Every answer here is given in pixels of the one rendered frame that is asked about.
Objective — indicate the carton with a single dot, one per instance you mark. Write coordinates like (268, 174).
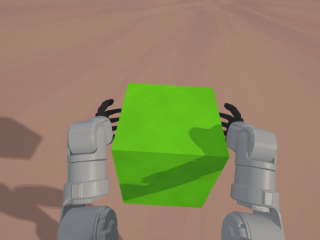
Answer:
(169, 147)

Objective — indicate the right robot forearm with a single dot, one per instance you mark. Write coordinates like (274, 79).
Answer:
(256, 160)

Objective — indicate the robot left upper arm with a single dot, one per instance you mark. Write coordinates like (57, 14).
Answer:
(89, 223)

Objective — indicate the robot right hand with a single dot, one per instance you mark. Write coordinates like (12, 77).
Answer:
(231, 119)

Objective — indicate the robot right upper arm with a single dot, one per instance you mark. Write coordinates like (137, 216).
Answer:
(248, 226)

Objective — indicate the left robot forearm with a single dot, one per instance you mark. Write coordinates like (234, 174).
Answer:
(87, 179)

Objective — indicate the robot left hand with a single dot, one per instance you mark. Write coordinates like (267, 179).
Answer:
(101, 112)

